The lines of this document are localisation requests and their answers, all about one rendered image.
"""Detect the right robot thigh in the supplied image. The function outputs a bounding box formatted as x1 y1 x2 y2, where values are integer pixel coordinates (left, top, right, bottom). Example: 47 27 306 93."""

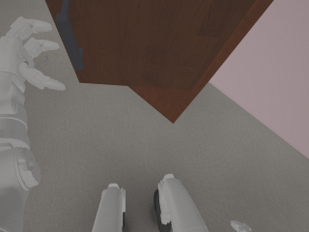
157 178 209 232

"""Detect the robot right hand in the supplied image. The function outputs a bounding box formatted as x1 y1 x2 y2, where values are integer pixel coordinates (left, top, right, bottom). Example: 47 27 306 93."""
231 220 252 232

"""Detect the robot thigh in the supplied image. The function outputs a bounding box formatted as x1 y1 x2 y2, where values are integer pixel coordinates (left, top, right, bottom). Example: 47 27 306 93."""
92 187 126 232
157 178 209 232

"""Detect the left robot thigh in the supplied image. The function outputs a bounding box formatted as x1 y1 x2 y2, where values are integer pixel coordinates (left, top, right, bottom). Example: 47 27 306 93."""
92 187 126 232

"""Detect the left robot upper arm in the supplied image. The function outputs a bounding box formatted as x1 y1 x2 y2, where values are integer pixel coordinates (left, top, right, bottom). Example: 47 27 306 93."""
0 147 42 232

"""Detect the robot left forearm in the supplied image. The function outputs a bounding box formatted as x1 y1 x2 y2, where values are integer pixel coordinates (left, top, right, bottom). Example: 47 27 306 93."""
0 72 30 152

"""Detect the cupboard door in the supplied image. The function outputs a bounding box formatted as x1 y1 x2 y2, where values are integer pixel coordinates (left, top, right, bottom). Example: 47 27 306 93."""
45 0 256 91

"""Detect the robot left hand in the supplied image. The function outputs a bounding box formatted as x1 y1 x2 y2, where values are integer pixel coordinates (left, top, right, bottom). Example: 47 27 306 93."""
0 16 66 91

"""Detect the handle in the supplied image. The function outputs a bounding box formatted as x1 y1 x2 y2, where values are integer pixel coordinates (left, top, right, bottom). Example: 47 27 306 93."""
55 0 84 71

